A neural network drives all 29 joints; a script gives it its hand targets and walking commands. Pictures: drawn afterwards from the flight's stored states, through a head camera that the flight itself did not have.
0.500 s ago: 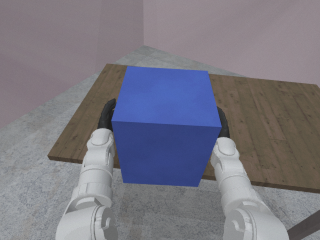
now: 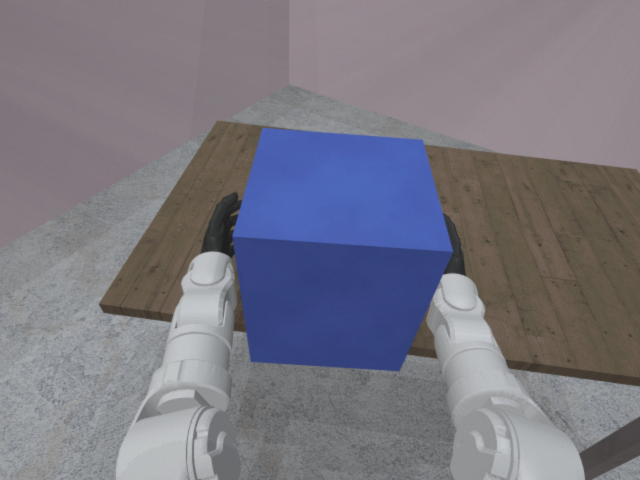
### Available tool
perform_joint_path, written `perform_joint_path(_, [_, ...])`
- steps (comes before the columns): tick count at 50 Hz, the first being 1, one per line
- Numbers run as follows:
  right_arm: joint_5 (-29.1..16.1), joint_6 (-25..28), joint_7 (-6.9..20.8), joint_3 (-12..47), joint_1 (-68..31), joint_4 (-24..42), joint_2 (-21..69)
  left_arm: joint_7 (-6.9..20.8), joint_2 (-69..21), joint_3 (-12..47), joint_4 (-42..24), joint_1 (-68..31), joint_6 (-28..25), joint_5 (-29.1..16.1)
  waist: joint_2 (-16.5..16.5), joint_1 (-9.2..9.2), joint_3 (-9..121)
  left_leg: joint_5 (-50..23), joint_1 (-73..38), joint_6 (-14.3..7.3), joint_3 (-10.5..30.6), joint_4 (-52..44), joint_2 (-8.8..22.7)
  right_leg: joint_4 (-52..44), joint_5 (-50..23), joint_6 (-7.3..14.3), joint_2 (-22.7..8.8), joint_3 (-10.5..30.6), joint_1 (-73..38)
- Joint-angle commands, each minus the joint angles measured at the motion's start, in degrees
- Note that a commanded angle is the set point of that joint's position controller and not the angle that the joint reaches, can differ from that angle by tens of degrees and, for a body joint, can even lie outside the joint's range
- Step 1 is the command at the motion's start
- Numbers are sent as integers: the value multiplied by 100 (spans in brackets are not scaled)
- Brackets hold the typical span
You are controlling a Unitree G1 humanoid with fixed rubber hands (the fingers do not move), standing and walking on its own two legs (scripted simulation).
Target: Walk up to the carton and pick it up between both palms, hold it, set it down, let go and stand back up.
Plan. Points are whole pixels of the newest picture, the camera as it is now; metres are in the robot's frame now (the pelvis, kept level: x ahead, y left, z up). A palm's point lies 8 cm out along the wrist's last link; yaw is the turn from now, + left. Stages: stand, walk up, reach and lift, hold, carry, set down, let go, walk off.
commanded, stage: reach and lift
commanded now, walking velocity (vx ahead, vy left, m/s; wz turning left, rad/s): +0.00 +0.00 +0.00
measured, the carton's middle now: (333, 254) +0.40 +0.05 +0.09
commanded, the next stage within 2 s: none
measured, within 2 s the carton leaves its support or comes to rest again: leaves its support in 0.26 s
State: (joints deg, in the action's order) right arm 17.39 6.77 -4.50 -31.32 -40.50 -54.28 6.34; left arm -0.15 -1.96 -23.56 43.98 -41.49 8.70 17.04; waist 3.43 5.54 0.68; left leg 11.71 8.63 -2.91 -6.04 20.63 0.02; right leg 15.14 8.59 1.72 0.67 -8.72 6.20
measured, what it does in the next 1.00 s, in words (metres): stands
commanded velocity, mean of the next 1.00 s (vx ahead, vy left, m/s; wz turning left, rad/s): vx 0.00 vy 0.00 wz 0.00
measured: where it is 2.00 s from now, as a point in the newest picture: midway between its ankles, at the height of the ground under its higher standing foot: outside the picture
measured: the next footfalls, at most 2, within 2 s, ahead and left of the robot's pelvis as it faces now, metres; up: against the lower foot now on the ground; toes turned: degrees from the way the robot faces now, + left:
none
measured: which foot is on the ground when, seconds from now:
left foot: down 0.00-1.00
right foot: down 0.00-1.00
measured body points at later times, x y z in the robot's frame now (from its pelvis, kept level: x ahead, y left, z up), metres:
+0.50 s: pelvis +0.00 -0.01 +0.00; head -0.02 +0.02 +0.45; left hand +0.39 +0.19 +0.14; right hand +0.41 -0.11 +0.13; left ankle +0.00 +0.08 -0.75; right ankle +0.00 -0.10 -0.75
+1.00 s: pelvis -0.01 -0.01 +0.00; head -0.04 +0.03 +0.45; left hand +0.39 +0.18 +0.15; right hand +0.40 -0.12 +0.14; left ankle +0.00 +0.08 -0.75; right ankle +0.00 -0.10 -0.75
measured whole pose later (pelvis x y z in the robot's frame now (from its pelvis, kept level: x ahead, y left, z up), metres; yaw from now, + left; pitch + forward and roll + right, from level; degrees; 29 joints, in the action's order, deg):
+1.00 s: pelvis -0.01 -0.01 +0.00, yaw +0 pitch +0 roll -1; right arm 6.1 10.5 -8.2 -18.6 -42.6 -56.0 1.9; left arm -2.7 0.6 -17.3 37.1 -42.4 12.0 11.0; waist 4.7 3.1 3.4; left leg 10.4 10.5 -1.7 -5.3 20.9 0.9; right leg 15.0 7.5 3.0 1.5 -9.5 7.7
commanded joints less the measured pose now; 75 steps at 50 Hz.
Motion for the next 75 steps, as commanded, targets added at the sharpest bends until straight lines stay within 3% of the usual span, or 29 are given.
perform_joint_path(1, [205,594,697,1728,-4378,781,2453,575,-2715,1638,-636,-3820,-410,-107,-663,-33,3072,-2656,-898,486,112,-18,152,-38,-635,-64,-23,328,-1039])
perform_joint_path(5, [130,637,666,1932,-4371,635,2497,575,-2710,1734,-641,-3888,-481,-173,-696,-42,3115,-3022,-934,510,121,84,142,8,-999,-57,-15,340,-1103])
perform_joint_path(6, [150,652,649,1938,-4255,557,2551,587,-2708,1788,-719,-3911,-493,-189,-695,-140,3038,-3022,-931,526,131,71,140,49,-1105,-65,-23,337,-1157])
perform_joint_path(8, [80,786,628,2025,-4380,681,2594,590,-2787,1860,-776,-4017,-611,-251,-641,-95,3254,-3363,-1013,559,139,142,138,105,-1471,-81,2,325,-1213])
perform_joint_path(9, [96,873,637,2081,-4391,700,2575,565,-2891,2020,-924,-4042,-692,-338,-650,-179,3563,-3685,-1214,617,169,215,176,163,-1669,-73,48,289,-1130])
perform_joint_path(12, [80,1183,657,2257,-4706,965,2502,475,-2991,2086,-922,-4213,-980,-344,-658,-50,4032,-3884,-1300,651,204,303,212,160,-1771,-31,51,246,-1117])
perform_joint_path(17, [272,1555,631,2166,-4845,687,2434,449,-2960,1947,-657,-4318,-1262,-214,-601,-6,3925,-3610,-1080,631,165,200,238,166,-1761,-64,-23,313,-1242])
perform_joint_path(21, [395,1694,525,2058,-4909,338,2411,549,-2854,1760,-488,-4454,-1267,-133,-330,-32,3308,-2767,-663,520,45,-77,193,107,-1599,-91,-124,327,-1471])
perform_joint_path(22, [426,1741,500,1979,-4825,289,2342,573,-2885,1738,-501,-4404,-1287,-128,-268,-127,3368,-2602,-601,537,21,-123,185,154,-1662,-71,-128,331,-1602])
perform_joint_path(23, [447,1789,466,2007,-4917,290,2379,611,-2870,1673,-450,-4475,-1321,-115,-300,-41,3391,-2509,-448,490,22,-191,163,154,-1732,-91,-165,346,-1663])
perform_joint_path(25, [544,1855,415,1918,-5007,226,2338,668,-2812,1525,-278,-4414,-1324,2,-253,-77,3255,-2240,-226,443,-61,-267,110,211,-1791,-138,-207,347,-1842])
perform_joint_path(29, [503,1858,379,1886,-4850,-61,2304,684,-2725,1257,-288,-4330,-1140,304,-308,47,3025,-2268,-335,448,-118,-342,113,211,-1780,-150,-201,321,-1888])
perform_joint_path(30, [443,1858,364,1825,-4901,-209,2200,672,-2748,1340,-388,-4375,-1060,265,-431,-2,2937,-2281,-384,478,-91,-372,130,144,-1610,-115,-201,302,-1752])
perform_joint_path(32, [362,1813,371,1877,-5012,-47,2126,681,-2675,1291,-183,-4191,-904,267,-366,94,2775,-2177,-381,436,-188,-347,94,79,-1249,-119,-182,252,-1563])
perform_joint_path(33, [304,1787,374,1877,-5139,-10,2073,679,-2748,1411,-310,-4398,-865,206,-451,-14,2944,-2265,-553,477,-163,-323,113,61,-1299,-100,-183,258,-1446])
perform_joint_path(35, [200,1807,362,1996,-5253,44,2015,634,-2890,1618,-448,-4393,-763,101,-545,6,3048,-2688,-755,560,-142,-189,134,62,-1331,-33,-100,245,-1278])
perform_joint_path(40, [-176,1538,325,2419,-5381,468,2059,535,-3120,2242,-1089,-4585,-460,-248,-680,-253,3783,-3173,-1371,616,-53,108,96,114,-1691,-92,-53,226,-1081])
perform_joint_path(44, [-733,1314,301,2911,-5819,1429,2121,475,-3285,2818,-1564,-4629,-213,-741,-720,-329,4477,-3585,-1532,688,162,320,98,165,-2227,-111,-23,300,-1158])
perform_joint_path(47, [-968,1042,322,3248,-6017,1773,2234,390,-3303,3027,-1778,-4803,-60,-917,-784,-303,4486,-3399,-1315,616,214,307,46,257,-2170,-83,-9,358,-1210])
perform_joint_path(50, [-1021,654,327,3175,-5802,1619,2339,407,-3254,3065,-2036,-5022,132,-946,-632,-476,4363,-2947,-1369,560,269,180,27,268,-2112,-155,-34,423,-1263])
perform_joint_path(53, [-955,361,268,2923,-5769,1459,2282,533,-3076,2661,-1617,-4824,465,-697,-478,-475,3648,-2249,-1076,430,233,-26,3,155,-1466,-182,-103,417,-1280])
perform_joint_path(58, [-1248,-79,118,2882,-5668,1574,2036,837,-2774,2021,-1176,-4024,1220,-381,-233,-351,2229,-1589,-762,191,207,-351,-18,38,-1224,-288,-179,463,-1831])
perform_joint_path(61, [-1300,-367,83,2775,-5623,1629,1812,978,-2416,1712,-1087,-3880,1591,-204,-204,-401,1638,-950,-399,56,144,-572,-34,-60,-709,-307,-224,488,-1943])
perform_joint_path(65, [-1553,-504,171,2817,-5761,1737,1727,902,-2588,2075,-1826,-4319,1833,-383,-623,-565,1778,-1393,-898,278,153,-440,20,-105,-408,-181,-65,309,-1452])
perform_joint_path(67, [-1688,-460,240,2995,-6097,2098,1812,815,-2759,2333,-2060,-4576,1837,-544,-702,-586,2300,-1831,-1296,324,234,-235,41,-78,-445,-167,-22,223,-1191])
perform_joint_path(71, [-1871,-407,251,3189,-6709,2912,1992,609,-3173,3132,-2629,-5243,1778,-1126,-861,-887,3431,-2500,-1967,481,475,112,111,23,-816,-145,27,198,-803])
perform_joint_path(72, [-1954,-398,247,3269,-6714,3068,2075,551,-3264,3264,-2780,-5268,1753,-1192,-892,-886,3720,-2683,-2100,527,531,206,152,34,-944,-110,66,200,-717])
perform_joint_path(74, [-1897,-523,211,3360,-6598,2959,2028,478,-3298,3357,-2799,-5229,1807,-1190,-787,-964,3785,-2748,-2260,541,593,274,164,15,-918,-121,127,132,-581])
perform_joint_path(75, [-1887,-616,213,3257,-6458,2883,2051,470,-3225,3368,-2851,-5310,1833,-1231,-845,-1109,3738,-2411,-2302,530,624,192,167,-34,-641,-102,75,204,-533])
